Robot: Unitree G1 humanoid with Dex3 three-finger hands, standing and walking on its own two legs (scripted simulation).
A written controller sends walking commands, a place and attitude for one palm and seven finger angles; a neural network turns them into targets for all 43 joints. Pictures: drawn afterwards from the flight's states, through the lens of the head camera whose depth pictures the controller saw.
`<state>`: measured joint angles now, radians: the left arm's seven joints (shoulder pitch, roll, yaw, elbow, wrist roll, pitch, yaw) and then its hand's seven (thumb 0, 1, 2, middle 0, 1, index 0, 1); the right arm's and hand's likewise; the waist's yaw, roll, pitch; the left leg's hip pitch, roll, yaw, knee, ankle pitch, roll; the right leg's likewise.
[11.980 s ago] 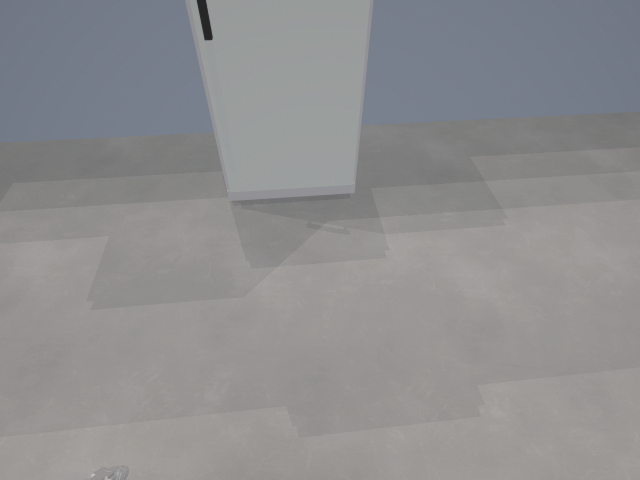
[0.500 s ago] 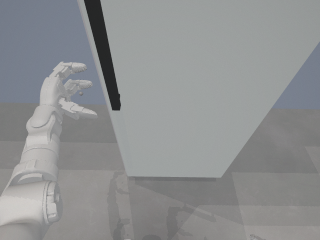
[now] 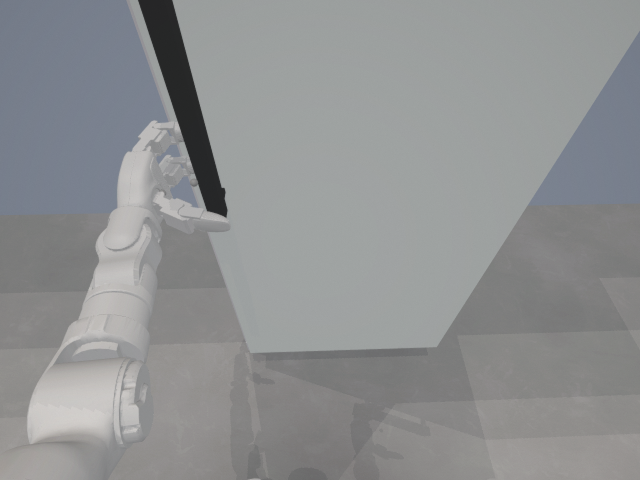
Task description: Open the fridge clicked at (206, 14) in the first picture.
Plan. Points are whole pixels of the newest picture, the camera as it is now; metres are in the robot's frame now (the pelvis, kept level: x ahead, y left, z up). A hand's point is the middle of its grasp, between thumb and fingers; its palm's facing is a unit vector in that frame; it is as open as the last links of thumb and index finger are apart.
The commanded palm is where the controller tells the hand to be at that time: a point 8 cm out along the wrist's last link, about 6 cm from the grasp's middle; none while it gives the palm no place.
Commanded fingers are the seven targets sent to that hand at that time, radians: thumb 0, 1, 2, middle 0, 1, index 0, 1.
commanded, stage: feel for the door with the fingertips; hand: left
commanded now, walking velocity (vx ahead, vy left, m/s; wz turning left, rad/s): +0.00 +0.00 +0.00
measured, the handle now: (185, 81) +0.51 +0.15 +0.23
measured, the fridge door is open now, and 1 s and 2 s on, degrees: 0 0 0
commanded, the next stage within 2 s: slide the fingers in behind the handle in 0.34 s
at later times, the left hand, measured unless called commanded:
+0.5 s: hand (185, 171) +0.46 +0.16 +0.14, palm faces +0.01 -1.00 +0.00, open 13.7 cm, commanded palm +0.44 +0.22 +0.13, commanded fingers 0.00 -0.50 0.30 -0.30 -1.20 -0.30 -1.20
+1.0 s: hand (185, 179) +0.46 +0.16 +0.13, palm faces +0.00 -1.00 +0.02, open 14.0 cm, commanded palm +0.43 +0.21 +0.13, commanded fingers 0.00 -0.50 0.30 -0.30 -1.20 -0.30 -1.20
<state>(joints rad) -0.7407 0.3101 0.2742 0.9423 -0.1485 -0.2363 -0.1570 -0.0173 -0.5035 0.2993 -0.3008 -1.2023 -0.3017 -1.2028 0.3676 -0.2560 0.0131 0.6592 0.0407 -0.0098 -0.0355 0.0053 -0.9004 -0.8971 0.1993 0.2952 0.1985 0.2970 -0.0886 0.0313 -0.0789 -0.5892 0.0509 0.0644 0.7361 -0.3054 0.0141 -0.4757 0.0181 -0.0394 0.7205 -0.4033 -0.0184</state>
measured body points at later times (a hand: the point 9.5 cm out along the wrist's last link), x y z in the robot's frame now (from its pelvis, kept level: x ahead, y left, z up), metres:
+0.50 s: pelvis +0.00 -0.02 +0.00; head +0.05 -0.02 +0.45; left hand +0.46 +0.22 +0.14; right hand +0.05 -0.29 -0.12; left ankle +0.03 +0.11 -0.71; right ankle -0.03 -0.11 -0.71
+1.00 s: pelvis +0.00 +0.00 +0.00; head +0.05 +0.00 +0.45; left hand +0.45 +0.22 +0.13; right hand +0.07 -0.26 -0.12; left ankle +0.03 +0.11 -0.71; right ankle -0.03 -0.11 -0.71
